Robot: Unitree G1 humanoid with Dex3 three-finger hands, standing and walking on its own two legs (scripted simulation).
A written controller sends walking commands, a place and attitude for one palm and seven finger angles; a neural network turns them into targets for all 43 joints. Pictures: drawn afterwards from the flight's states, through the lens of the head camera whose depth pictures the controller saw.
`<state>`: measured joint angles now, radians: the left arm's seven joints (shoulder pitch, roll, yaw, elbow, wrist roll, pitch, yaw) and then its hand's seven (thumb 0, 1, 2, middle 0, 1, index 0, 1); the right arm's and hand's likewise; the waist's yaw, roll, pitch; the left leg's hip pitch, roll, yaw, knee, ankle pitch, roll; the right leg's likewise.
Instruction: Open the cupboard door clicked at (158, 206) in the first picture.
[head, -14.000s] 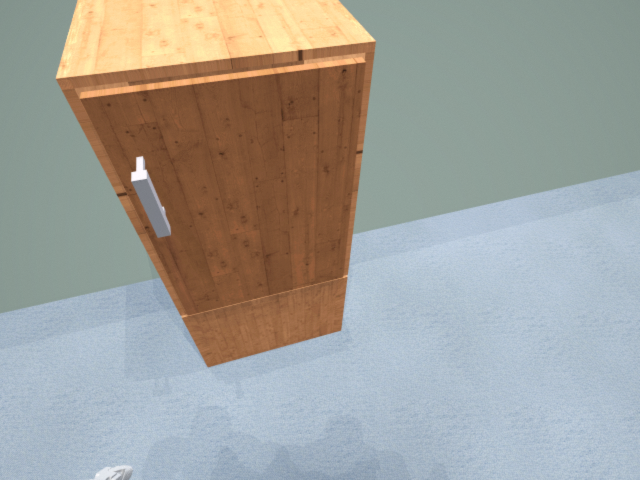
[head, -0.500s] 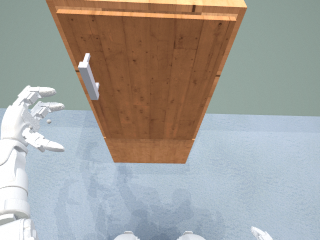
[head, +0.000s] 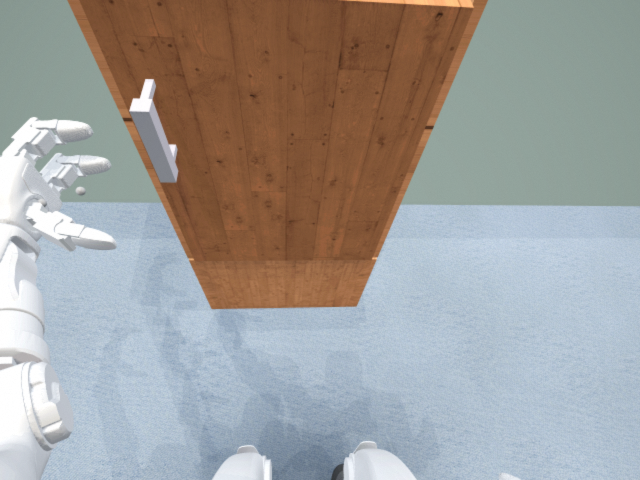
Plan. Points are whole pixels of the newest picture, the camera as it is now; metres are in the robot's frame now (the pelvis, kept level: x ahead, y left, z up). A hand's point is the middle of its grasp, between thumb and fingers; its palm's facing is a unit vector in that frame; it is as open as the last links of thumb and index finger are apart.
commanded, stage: move the hooked fingers beside the handle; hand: left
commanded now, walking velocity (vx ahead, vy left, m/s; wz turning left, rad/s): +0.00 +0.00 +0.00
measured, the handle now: (159, 133) +0.54 +0.21 +0.07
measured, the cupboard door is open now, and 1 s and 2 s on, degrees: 0 0 0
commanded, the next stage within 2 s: slide the fingers in behind the handle in 1.30 s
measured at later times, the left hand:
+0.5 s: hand (87, 152) +0.49 +0.29 +0.08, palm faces +0.00 -1.00 +0.00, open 14.0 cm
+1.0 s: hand (97, 157) +0.49 +0.28 +0.08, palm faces +0.00 -1.00 +0.01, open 14.0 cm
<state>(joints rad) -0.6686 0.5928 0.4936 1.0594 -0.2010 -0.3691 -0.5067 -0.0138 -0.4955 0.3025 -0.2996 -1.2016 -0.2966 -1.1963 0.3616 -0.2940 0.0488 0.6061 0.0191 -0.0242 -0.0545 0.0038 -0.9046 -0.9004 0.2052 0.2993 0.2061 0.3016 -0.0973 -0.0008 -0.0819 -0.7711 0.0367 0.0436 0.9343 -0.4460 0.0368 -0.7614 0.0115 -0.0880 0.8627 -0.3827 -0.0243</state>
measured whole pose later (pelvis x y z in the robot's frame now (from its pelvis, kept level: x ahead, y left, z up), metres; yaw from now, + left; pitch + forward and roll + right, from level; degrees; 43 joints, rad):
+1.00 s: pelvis +0.01 +0.01 -0.01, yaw -1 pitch +20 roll -4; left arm -0.83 0.68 0.49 1.19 -0.15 -0.33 -0.49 -0.01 -0.50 0.30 -0.30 -1.20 -0.30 -1.20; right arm 0.40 -0.28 0.06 0.59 0.00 0.10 -0.03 0.00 -0.90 -0.90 0.21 0.30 0.21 0.30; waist -0.15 0.01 -0.10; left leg -0.86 0.05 0.04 0.97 -0.48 0.05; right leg -0.83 0.02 -0.09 0.86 -0.39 -0.01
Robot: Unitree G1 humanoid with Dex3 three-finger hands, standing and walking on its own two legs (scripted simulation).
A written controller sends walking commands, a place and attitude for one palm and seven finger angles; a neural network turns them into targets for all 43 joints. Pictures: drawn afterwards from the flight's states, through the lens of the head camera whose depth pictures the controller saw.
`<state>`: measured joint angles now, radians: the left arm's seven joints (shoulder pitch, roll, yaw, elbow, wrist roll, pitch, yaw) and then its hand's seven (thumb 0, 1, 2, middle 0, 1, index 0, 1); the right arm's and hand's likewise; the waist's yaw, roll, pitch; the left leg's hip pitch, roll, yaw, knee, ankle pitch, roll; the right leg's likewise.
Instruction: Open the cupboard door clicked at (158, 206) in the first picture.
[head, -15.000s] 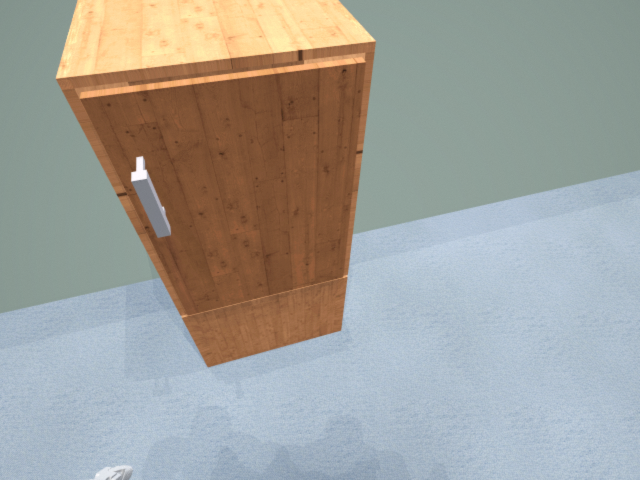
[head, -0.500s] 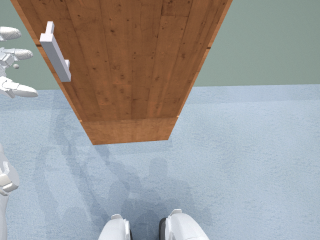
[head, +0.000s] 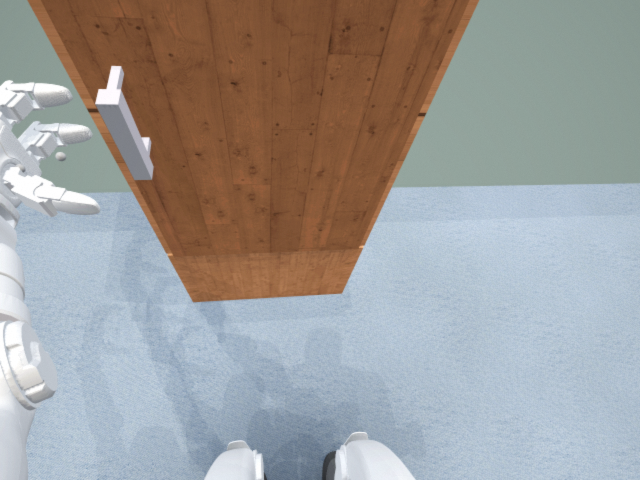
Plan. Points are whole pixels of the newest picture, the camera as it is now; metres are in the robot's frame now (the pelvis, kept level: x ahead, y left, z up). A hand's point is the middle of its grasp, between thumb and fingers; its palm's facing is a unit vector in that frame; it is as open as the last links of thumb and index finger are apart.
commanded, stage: move the hooked fingers beside the handle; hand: left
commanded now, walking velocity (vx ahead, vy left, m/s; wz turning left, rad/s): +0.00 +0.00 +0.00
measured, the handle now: (130, 126) +0.53 +0.21 +0.07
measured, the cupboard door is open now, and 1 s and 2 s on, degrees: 0 0 0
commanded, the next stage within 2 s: slide the fingers in behind the handle in 0.30 s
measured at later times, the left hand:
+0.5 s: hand (60, 157) +0.47 +0.28 +0.08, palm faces +0.03 -1.00 +0.00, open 14.0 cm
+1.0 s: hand (94, 160) +0.47 +0.24 +0.08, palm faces +0.02 -1.00 +0.00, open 14.0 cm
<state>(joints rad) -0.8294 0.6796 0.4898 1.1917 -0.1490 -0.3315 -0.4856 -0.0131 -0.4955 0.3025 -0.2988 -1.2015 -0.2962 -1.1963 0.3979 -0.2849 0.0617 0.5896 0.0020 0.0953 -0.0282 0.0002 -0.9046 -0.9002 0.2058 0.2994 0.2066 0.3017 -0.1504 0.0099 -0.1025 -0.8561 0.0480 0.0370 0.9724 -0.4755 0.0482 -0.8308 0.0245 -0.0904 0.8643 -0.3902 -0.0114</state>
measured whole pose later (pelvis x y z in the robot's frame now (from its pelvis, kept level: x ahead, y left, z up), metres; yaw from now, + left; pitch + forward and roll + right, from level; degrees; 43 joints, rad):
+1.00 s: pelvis +0.00 +0.00 +0.00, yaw +0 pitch +19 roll -3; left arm -0.77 0.56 0.44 1.09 -0.15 -0.37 -0.38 -0.01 -0.50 0.30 -0.30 -1.20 -0.29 -1.20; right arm 0.40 -0.27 0.05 0.60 0.00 0.09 -0.01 0.00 -0.91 -0.90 0.21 0.30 0.21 0.30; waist -0.14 0.01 -0.11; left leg -0.83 0.05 0.04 0.97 -0.48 0.04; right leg -0.81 0.02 -0.08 0.87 -0.39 -0.01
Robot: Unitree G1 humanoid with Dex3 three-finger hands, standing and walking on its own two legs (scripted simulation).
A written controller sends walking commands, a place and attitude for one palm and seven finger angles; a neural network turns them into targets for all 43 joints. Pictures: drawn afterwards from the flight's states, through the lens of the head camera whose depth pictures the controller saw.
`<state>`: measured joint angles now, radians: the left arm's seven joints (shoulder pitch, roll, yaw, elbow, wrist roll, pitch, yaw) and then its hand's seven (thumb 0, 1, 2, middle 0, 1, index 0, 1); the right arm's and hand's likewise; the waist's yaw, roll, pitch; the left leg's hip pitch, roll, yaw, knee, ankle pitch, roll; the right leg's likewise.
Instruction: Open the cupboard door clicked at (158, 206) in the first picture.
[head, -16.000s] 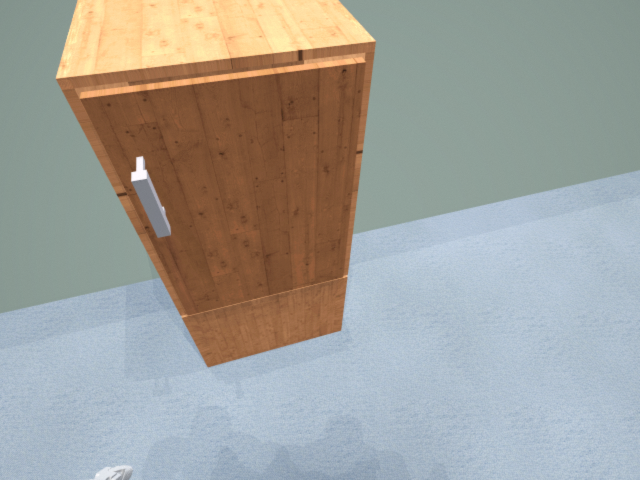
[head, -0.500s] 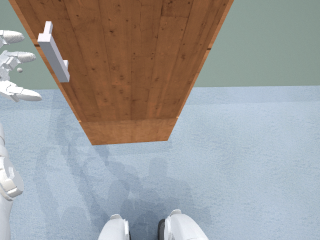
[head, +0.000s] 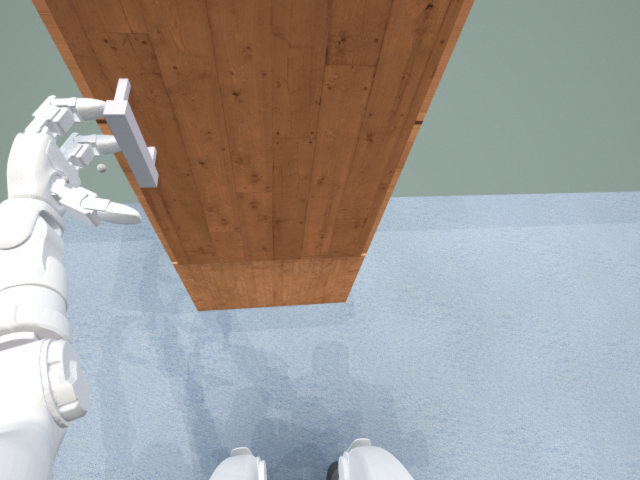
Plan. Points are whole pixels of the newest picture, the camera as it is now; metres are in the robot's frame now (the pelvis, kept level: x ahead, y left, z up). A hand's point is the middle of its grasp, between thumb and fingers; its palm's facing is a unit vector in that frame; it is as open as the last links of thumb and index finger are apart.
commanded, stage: slide the fingers in behind the handle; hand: left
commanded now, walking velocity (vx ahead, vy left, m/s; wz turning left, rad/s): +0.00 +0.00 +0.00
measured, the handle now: (136, 136) +0.53 +0.21 +0.07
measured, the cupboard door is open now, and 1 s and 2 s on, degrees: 0 0 0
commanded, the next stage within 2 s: close the thumb around the handle in 1.00 s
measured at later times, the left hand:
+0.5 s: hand (130, 164) +0.48 +0.21 +0.07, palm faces +0.02 -1.00 +0.01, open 13.9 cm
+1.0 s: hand (141, 166) +0.48 +0.20 +0.08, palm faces +0.03 -1.00 +0.00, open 13.9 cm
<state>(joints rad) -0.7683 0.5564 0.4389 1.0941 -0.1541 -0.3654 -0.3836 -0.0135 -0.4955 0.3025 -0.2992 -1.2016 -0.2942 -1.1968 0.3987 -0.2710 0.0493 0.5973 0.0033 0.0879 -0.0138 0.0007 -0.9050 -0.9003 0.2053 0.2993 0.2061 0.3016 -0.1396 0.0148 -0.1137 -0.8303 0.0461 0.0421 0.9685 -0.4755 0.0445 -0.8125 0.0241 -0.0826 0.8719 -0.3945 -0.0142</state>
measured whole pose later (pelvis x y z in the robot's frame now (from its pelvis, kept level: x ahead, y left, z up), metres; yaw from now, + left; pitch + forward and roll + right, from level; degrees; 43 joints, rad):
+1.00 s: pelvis +0.00 -0.01 +0.00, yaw +0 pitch +19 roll -2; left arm -0.80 0.48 0.40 1.11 -0.13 -0.39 -0.28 -0.01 -0.50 0.30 -0.30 -1.20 -0.31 -1.20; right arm 0.39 -0.27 0.04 0.61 0.00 0.06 0.00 0.00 -0.91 -0.90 0.20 0.30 0.20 0.30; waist -0.14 0.02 -0.11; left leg -0.83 0.04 0.04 0.97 -0.47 0.03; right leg -0.83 0.02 -0.08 0.90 -0.40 -0.03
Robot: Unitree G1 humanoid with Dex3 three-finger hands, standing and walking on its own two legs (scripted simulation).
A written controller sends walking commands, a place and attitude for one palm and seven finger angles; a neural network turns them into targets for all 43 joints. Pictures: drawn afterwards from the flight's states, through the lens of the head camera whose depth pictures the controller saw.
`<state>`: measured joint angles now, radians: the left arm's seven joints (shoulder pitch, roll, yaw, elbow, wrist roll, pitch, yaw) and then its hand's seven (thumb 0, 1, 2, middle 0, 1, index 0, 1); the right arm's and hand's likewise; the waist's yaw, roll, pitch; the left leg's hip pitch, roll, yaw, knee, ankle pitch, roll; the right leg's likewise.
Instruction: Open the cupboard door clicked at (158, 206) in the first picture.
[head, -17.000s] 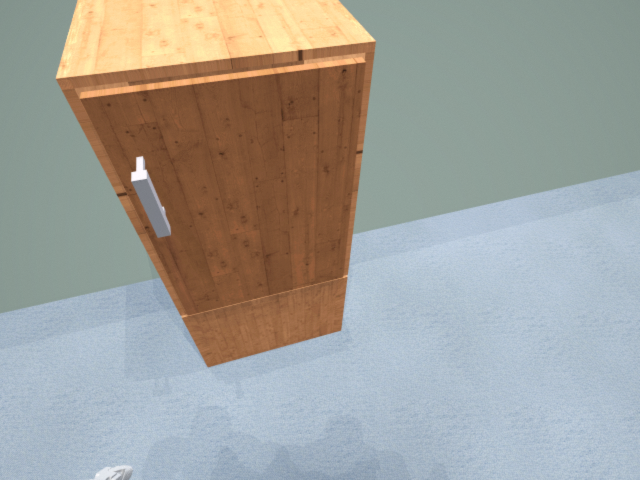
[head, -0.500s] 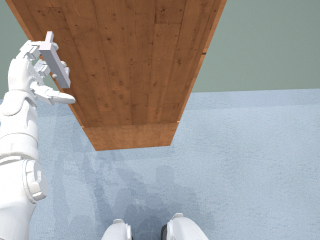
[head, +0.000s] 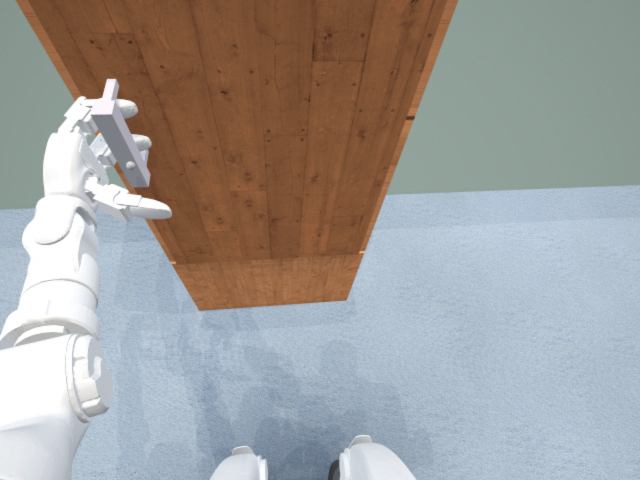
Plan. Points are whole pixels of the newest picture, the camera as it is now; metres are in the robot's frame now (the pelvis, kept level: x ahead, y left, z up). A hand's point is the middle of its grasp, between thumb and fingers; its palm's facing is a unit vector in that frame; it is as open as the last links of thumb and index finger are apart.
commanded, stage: close the thumb around the handle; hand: left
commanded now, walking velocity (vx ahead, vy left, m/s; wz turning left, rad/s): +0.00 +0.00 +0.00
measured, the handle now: (126, 136) +0.53 +0.22 +0.07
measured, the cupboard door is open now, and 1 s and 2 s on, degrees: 0 0 40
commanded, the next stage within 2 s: pull the door open along its arc in 0.80 s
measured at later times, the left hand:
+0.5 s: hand (132, 164) +0.48 +0.21 +0.08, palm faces +0.03 -1.00 -0.01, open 9.5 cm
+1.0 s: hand (140, 166) +0.48 +0.20 +0.08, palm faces +0.03 -1.00 -0.01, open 5.7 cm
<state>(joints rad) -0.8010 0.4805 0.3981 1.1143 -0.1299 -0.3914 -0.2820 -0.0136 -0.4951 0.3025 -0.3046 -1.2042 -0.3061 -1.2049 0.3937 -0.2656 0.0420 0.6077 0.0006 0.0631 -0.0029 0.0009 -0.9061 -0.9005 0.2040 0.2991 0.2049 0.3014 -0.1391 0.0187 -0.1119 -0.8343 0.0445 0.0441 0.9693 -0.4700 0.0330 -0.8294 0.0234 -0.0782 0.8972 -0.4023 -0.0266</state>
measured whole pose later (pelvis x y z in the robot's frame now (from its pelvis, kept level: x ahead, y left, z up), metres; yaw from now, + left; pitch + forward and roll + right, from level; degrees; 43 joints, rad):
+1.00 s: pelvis -0.01 +0.00 +0.00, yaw +0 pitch +19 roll -2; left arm -0.82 0.47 0.39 1.12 -0.12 -0.40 -0.26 0.01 0.72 0.84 -0.37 -1.35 -0.37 -1.35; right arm 0.39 -0.27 0.04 0.61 0.00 0.05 -0.01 0.00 -0.91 -0.90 0.20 0.30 0.20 0.30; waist -0.14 0.02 -0.10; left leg -0.85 0.04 0.04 0.98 -0.47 0.03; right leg -0.85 0.02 -0.08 0.91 -0.40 -0.03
